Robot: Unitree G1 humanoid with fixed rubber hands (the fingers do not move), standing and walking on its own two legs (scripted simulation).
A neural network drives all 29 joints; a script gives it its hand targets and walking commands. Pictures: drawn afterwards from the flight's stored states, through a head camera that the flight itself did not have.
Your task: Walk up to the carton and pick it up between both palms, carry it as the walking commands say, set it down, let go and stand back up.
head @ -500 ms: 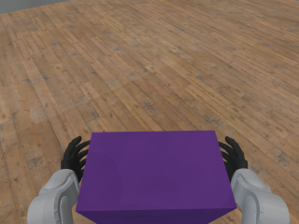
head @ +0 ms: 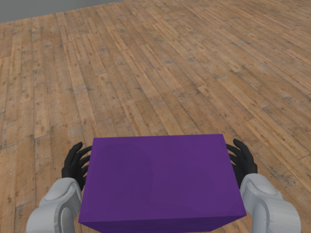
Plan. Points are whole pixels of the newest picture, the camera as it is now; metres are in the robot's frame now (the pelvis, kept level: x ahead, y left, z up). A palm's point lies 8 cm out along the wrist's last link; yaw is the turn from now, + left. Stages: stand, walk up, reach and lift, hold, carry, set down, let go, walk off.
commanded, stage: carry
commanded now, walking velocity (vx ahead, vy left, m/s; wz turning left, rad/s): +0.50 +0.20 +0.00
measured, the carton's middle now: (159, 190) +0.22 +0.02 +0.01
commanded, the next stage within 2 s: none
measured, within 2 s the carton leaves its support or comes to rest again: neither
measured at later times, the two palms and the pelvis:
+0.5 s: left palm (90, 76) +0.57 +0.27 +0.07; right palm (198, 86) +0.54 -0.10 +0.06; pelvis +0.33 +0.10 -0.03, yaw -4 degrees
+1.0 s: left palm (87, 31) +0.90 +0.37 +0.07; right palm (166, 36) +0.85 +0.01 +0.07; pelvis +0.65 +0.21 -0.01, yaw -5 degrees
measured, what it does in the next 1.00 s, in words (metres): walks ahead: left foot, then right foot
